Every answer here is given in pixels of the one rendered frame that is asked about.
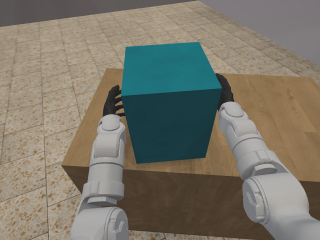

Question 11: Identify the robot left upper arm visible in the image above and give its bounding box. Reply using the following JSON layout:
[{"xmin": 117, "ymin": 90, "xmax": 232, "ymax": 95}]
[{"xmin": 70, "ymin": 206, "xmax": 130, "ymax": 240}]

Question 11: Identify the left robot forearm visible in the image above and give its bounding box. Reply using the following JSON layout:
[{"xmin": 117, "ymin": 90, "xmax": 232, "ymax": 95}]
[{"xmin": 70, "ymin": 114, "xmax": 126, "ymax": 240}]

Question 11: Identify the robot right hand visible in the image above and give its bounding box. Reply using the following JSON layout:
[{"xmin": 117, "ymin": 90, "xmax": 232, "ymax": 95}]
[{"xmin": 215, "ymin": 73, "xmax": 235, "ymax": 112}]

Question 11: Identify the robot right upper arm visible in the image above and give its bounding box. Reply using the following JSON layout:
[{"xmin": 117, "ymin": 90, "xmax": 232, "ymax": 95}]
[{"xmin": 242, "ymin": 172, "xmax": 320, "ymax": 240}]

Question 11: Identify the right robot forearm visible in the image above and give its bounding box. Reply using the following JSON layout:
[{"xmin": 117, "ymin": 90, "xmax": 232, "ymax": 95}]
[{"xmin": 218, "ymin": 101, "xmax": 309, "ymax": 212}]

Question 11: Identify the pedestal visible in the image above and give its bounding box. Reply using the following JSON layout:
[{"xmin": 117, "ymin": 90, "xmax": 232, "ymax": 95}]
[{"xmin": 61, "ymin": 68, "xmax": 320, "ymax": 240}]

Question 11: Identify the carton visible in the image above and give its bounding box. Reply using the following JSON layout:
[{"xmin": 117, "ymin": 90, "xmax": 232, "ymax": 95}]
[{"xmin": 121, "ymin": 42, "xmax": 222, "ymax": 164}]

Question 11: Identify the robot left hand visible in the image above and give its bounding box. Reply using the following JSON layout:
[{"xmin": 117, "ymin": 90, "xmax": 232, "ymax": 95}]
[{"xmin": 102, "ymin": 85, "xmax": 125, "ymax": 117}]

